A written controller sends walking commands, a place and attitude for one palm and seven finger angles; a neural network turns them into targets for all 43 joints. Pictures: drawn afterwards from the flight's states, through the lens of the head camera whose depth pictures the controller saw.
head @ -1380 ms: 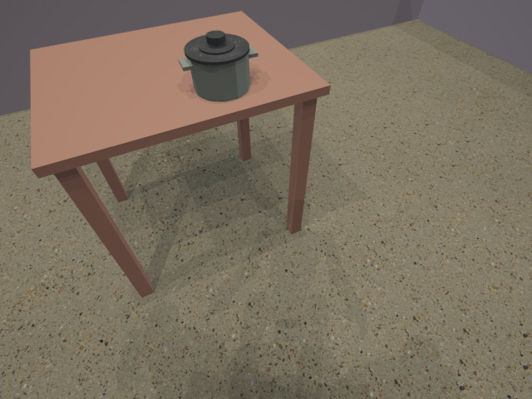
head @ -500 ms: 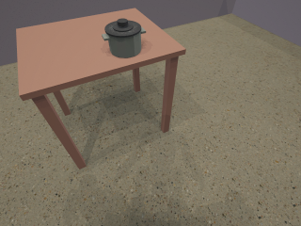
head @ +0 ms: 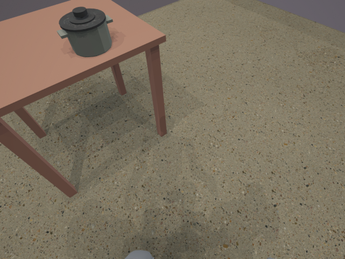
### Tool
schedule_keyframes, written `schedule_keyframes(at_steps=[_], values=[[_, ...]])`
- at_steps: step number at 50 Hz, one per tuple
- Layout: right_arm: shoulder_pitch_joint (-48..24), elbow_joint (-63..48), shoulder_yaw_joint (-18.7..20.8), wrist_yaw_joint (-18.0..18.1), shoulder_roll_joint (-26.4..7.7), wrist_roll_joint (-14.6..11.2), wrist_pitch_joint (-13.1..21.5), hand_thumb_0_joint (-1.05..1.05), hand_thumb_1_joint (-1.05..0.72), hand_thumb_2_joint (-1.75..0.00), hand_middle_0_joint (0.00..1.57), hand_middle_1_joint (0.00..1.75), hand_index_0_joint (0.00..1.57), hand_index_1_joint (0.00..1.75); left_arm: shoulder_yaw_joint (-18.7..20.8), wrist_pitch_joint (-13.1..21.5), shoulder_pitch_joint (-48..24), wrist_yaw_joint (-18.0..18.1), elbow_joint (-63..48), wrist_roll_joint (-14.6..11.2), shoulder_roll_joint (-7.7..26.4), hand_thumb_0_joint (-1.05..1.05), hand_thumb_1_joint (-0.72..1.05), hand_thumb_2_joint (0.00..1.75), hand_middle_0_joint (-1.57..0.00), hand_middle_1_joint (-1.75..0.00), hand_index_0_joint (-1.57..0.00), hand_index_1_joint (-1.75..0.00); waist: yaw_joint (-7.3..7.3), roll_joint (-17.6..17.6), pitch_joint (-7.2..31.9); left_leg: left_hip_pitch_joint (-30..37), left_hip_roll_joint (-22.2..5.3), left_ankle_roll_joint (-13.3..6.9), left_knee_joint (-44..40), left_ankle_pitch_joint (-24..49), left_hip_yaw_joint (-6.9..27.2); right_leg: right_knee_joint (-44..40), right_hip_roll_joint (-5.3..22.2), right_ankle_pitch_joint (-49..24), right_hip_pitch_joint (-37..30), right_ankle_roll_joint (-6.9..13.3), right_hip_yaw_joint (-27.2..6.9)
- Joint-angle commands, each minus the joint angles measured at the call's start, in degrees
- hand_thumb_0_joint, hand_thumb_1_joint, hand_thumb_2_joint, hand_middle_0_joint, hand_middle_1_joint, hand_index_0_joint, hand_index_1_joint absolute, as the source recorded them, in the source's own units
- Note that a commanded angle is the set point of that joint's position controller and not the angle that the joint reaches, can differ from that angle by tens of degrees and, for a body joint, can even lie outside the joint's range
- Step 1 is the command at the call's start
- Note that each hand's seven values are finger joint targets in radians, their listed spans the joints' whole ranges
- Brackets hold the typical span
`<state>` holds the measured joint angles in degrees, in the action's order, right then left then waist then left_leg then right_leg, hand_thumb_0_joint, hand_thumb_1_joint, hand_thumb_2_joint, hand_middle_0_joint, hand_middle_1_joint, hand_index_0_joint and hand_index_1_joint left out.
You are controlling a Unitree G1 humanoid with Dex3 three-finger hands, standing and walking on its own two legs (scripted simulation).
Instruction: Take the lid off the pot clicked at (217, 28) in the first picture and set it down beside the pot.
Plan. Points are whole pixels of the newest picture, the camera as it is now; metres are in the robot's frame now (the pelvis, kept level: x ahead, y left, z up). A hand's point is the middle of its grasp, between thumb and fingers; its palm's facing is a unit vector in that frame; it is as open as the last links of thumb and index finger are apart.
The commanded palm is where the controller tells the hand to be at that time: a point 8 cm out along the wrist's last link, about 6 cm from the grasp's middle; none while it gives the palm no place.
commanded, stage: walk to a spot facing it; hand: left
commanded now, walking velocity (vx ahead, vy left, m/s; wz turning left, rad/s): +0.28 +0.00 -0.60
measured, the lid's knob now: (80, 12) +0.88 +0.43 +0.12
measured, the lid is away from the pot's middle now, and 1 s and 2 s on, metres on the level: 0.00 0.00 0.00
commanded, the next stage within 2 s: turn to face it in 1.12 s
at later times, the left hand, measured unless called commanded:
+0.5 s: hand (138, 208) +0.27 +0.14 -0.17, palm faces -0.38 -0.90 -0.20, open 7.4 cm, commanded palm none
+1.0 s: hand (174, 175) +0.39 +0.04 -0.18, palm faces -0.39 -0.90 -0.19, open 7.3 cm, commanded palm none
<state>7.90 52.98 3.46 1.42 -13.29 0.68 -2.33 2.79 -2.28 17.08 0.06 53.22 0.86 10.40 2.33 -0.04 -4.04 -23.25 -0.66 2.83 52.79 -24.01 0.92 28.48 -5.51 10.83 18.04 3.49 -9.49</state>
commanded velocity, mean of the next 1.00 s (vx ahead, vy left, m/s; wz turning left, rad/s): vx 0.34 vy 0.00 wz -0.38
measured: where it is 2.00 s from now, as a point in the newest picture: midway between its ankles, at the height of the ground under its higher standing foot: (230, 207)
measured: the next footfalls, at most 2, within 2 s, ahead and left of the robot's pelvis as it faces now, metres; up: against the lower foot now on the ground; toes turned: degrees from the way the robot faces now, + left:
left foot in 0.16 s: +0.02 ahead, +0.15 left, +0.00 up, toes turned -8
right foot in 0.58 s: +0.22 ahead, -0.20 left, +0.00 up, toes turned -28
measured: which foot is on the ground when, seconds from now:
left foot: up 0.00-0.14, down 0.16-0.58, up 0.60-1.00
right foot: down 0.00-0.14, up 0.16-0.56, down 0.58-1.00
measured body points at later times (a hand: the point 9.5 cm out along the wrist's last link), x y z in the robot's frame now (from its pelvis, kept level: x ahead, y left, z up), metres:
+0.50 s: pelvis +0.09 -0.02 -0.01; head +0.13 -0.02 +0.44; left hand +0.29 +0.19 -0.15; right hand -0.06 -0.23 -0.14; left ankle -0.02 +0.16 -0.74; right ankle +0.17 -0.18 -0.70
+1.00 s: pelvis +0.27 -0.12 -0.01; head +0.27 -0.10 +0.44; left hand +0.41 +0.09 -0.16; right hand +0.22 -0.35 -0.14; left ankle +0.37 -0.05 -0.73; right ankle +0.19 -0.18 -0.74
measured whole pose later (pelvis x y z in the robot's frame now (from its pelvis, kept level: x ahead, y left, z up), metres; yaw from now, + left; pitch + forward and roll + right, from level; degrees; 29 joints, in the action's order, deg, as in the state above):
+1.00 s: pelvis +0.27 -0.12 -0.01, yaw -28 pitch -1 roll -2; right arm 13.8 55.4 2.5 -0.8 -8.7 1.5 2.7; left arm 3.3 1.9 17.6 -0.4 57.3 0.9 12.3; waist 0.8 -0.6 0.7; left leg -21.3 -4.7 1.5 35.0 -14.8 -6.1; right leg 26.8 -4.0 17.9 8.2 3.0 1.3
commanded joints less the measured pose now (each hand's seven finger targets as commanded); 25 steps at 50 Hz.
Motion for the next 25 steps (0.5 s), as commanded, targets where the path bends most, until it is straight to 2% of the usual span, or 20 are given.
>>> schedule_keyframes(at_steps=[1, 2, 3, 4, 5, 6, 7, 8, 9, 10, 11, 12, 13, 14, 17, 18, 21, 23, 24, 25], values=[[-1.2, -6.3, 1.1, -0.5, -4.5, 0.0, 2.1, 0.00, -0.90, -0.90, 0.20, 0.30, 0.20, 0.30, 3.9, 1.4, 2.2, 0.4, -4.6, 0.6, 13.6, 0.00, 0.90, 0.90, -0.20, -0.30, -0.20, -0.30, 0.93, -10.2, 5.9, -0.5, 0.6, -0.7, -7.6, -2.1, -0.1, -14.5, 12.9, 14.9, -6.1, 6.8, -21.8], [-1.3, -6.7, 1.0, -0.6, -4.5, -0.1, 2.5, 0.00, -0.90, -0.90, 0.20, 0.30, 0.20, 0.30, 4.0, 1.4, 1.6, 0.3, -5.0, 0.6, 13.7, 0.00, 0.90, 0.90, -0.20, -0.30, -0.20, -0.30, 0.99, -10.1, 5.4, 2.2, 1.3, -1.1, -11.2, -2.9, -0.1, -15.0, 12.5, 16.9, -4.0, 6.8, -22.5], [0.3, -6.6, 1.1, -0.6, -4.3, -0.2, 2.9, 0.00, -0.90, -0.90, 0.20, 0.30, 0.20, 0.30, 4.1, 1.4, 0.4, 0.3, -5.6, 0.7, 14.0, 0.00, 0.90, 0.90, -0.20, -0.30, -0.20, -0.30, 0.14, -10.2, 5.4, 6.0, 2.0, -1.6, -15.1, -2.5, -0.4, -15.1, 12.0, 18.4, -1.0, 6.5, -22.5], [2.8, -5.9, 1.1, -0.5, -4.5, -0.3, 3.2, 0.00, -0.90, -0.90, 0.20, 0.30, 0.20, 0.30, 4.1, 1.3, -0.9, 0.1, -6.0, 0.5, 14.0, 0.00, 0.90, 0.90, -0.20, -0.30, -0.20, -0.30, -1.00, -10.0, 5.4, 11.9, 3.1, -2.2, -20.6, -0.5, -1.2, -14.7, 10.1, 19.3, 2.7, 5.2, -21.4], [7.4, -4.6, 1.2, -0.3, -4.9, -0.4, 3.6, 0.00, -0.90, -0.90, 0.20, 0.30, 0.20, 0.30, 4.1, 1.2, -2.9, 0.0, -6.4, 0.3, 13.7, 0.00, 0.90, 0.90, -0.20, -0.30, -0.20, -0.30, -3.32, -9.3, 6.8, 21.6, 3.3, -2.9, -28.7, 3.1, -1.2, -12.1, 7.8, 21.0, 8.4, 2.9, -19.0], [11.9, -3.6, 1.8, 0.4, -6.9, -0.5, 4.1, 0.00, -0.90, -0.90, 0.20, 0.30, 0.20, 0.30, 3.6, 1.4, -3.8, -0.3, -7.2, 0.3, 11.8, 0.00, 0.90, 0.90, -0.20, -0.30, -0.20, -0.30, -5.42, -4.6, 8.0, 33.6, -1.5, -4.1, -34.3, 1.5, 2.2, -5.2, 4.1, 22.4, 17.7, 0.2, -14.5], [14.1, -3.6, 2.9, 0.9, -12.9, 0.4, 4.4, 0.00, -0.90, -0.90, 0.20, 0.30, 0.20, 0.30, 3.0, 1.5, -4.3, -1.1, -8.9, -0.2, 7.9, 0.00, 0.90, 0.90, -0.20, -0.30, -0.20, -0.30, -6.76, 12.2, 6.6, 39.2, -16.8, -8.4, -42.8, -13.5, 21.1, 10.6, -2.4, 23.3, 30.5, -2.6, -4.6], [13.6, -4.7, 3.1, 1.1, -15.7, 0.3, 4.8, 0.00, -0.90, -0.90, 0.20, 0.30, 0.20, 0.30, 3.7, 2.3, -8.1, -1.7, -11.3, 0.2, 8.9, 0.00, 0.90, 0.90, -0.20, -0.30, -0.20, -0.30, -6.76, 13.4, 1.1, 29.1, -27.9, -13.2, -46.6, -18.0, 29.2, 22.6, 2.6, 19.8, 32.3, -4.3, 4.4], [11.0, -5.5, 2.3, 0.6, -13.7, 0.9, 5.0, 0.00, -0.90, -0.90, 0.20, 0.30, 0.20, 0.30, 4.2, 2.5, -9.3, -2.6, -11.4, 1.0, 10.0, 0.00, 0.90, 0.90, -0.20, -0.30, -0.20, -0.30, -5.75, 7.0, -0.7, 21.2, -26.1, -14.6, -46.9, -16.7, 28.9, 29.8, 5.6, 15.2, 29.7, -4.5, 4.1], [9.2, -5.2, 1.2, 0.3, -10.1, 1.0, 5.4, 0.00, -0.90, -0.90, 0.20, 0.30, 0.20, 0.30, 4.3, 2.3, -7.7, -2.9, -9.3, 1.4, 9.9, 0.00, 0.90, 0.90, -0.20, -0.30, -0.20, -0.30, -3.67, 6.8, -2.0, 18.8, -21.3, -12.1, -46.3, -12.2, 21.3, 33.3, 6.4, 10.6, 29.0, -4.8, 5.0], [8.1, -5.2, 0.5, 0.3, -8.6, 0.7, 5.7, 0.00, -0.90, -0.90, 0.20, 0.30, 0.20, 0.30, 4.0, 2.1, -5.9, -3.3, -8.5, 1.3, 9.5, 0.00, 0.90, 0.90, -0.20, -0.30, -0.20, -0.30, -2.64, 9.0, -1.8, 16.6, -19.0, -10.6, -45.6, -9.0, 16.2, 35.8, 7.0, 8.1, 27.7, -4.9, 6.0], [8.1, -4.9, 0.1, 0.3, -7.5, 0.6, 6.1, 0.00, -0.90, -0.90, 0.20, 0.30, 0.20, 0.30, 3.7, 1.8, -5.5, -3.6, -7.8, 1.3, 8.7, 0.00, 0.90, 0.90, -0.20, -0.30, -0.20, -0.30, -2.07, 8.3, -2.6, 16.6, -16.7, -9.7, -45.1, -2.8, 10.8, 38.3, 7.5, 4.5, 27.8, -5.2, 6.6], [9.7, -4.4, -0.2, 0.4, -7.1, 0.5, 6.6, 0.00, -0.90, -0.90, 0.20, 0.30, 0.20, 0.30, 3.2, 1.8, -5.8, -3.9, -7.7, 1.3, 7.8, 0.00, 0.90, 0.90, -0.20, -0.30, -0.20, -0.30, -2.32, 7.6, -1.7, 18.2, -15.4, -9.6, -43.8, 3.5, 7.2, 39.5, 7.9, 2.9, 28.3, -5.4, 7.6], [11.4, -3.6, -0.3, 0.4, -6.9, 0.4, 7.0, 0.00, -0.90, -0.90, 0.20, 0.30, 0.20, 0.30, 2.8, 1.7, -6.7, -4.0, -7.9, 1.3, 7.0, 0.00, 0.90, 0.90, -0.20, -0.30, -0.20, -0.30, -2.58, 8.3, -2.0, 20.3, -15.3, -9.9, -42.8, 9.4, 4.7, 39.5, 8.4, 2.5, 29.8, -5.6, 8.5], [18.0, -1.0, -0.6, 0.5, -6.5, 0.4, 7.6, 0.00, -0.90, -0.90, 0.20, 0.30, 0.20, 0.30, 1.5, 1.8, -11.9, -4.2, -9.1, 1.2, 5.7, 0.00, 0.90, 0.90, -0.20, -0.30, -0.20, -0.30, -4.77, 7.8, -1.9, 26.9, -16.0, -10.5, -39.9, 26.3, 0.6, 35.9, 9.6, 1.8, 33.3, -5.7, 11.7], [19.0, -0.3, -0.6, 0.6, -6.9, 0.5, 7.6, 0.00, -0.90, -0.90, 0.20, 0.30, 0.20, 0.30, 1.2, 1.9, -13.8, -4.4, -9.5, 1.1, 5.3, 0.00, 0.90, 0.90, -0.20, -0.30, -0.20, -0.30, -5.07, 7.9, -2.3, 27.9, -16.7, -10.5, -39.3, 29.3, -0.9, 32.7, 10.2, 1.8, 33.4, -5.5, 12.4], [21.4, 1.2, -0.5, 0.3, -7.4, 1.0, 7.5, 0.00, -0.90, -0.90, 0.20, 0.30, 0.20, 0.30, 0.3, 2.1, -19.3, -4.6, -10.4, 0.7, 4.7, 0.00, 0.90, 0.90, -0.20, -0.30, -0.20, -0.30, -6.69, 9.1, -2.9, 26.7, -16.8, -9.5, -38.4, 33.7, -5.5, 21.2, 9.5, 1.9, 26.6, -4.1, 15.5], [21.1, 2.1, -0.3, 0.2, -8.1, 1.1, 7.4, 0.00, -0.90, -0.90, 0.20, 0.30, 0.20, 0.30, 0.2, 2.2, -20.2, -4.6, -10.1, 0.5, 4.8, 0.00, 0.90, 0.90, -0.20, -0.30, -0.20, -0.30, -6.34, 10.4, -3.0, 24.3, -17.3, -8.6, -36.9, 39.0, -8.8, 14.7, 8.5, 1.7, 19.1, -2.5, 16.7], [20.9, 2.4, -0.2, 0.1, -8.9, 1.1, 7.3, 0.00, -0.90, -0.90, 0.20, 0.30, 0.20, 0.30, 0.3, 2.3, -18.6, -4.5, -9.5, 0.5, 5.4, 0.00, 0.90, 0.90, -0.20, -0.30, -0.20, -0.30, -5.38, 10.3, -2.0, 23.9, -17.8, -8.3, -34.4, 45.5, -10.1, 12.8, 7.2, 2.9, 14.4, -1.5, 17.6], [20.0, 2.5, 0.2, 0.1, -10.0, 1.0, 7.2, 0.00, -0.90, -0.90, 0.20, 0.30, 0.20, 0.30, 0.7, 2.6, -14.7, -4.2, -8.2, 0.4, 6.4, 0.00, 0.90, 0.90, -0.20, -0.30, -0.20, -0.30, -3.30, 10.2, 0.0, 23.6, -18.0, -7.7, -29.2, 52.5, -11.3, 10.8, 5.9, 4.3, 8.1, -0.3, 18.3]])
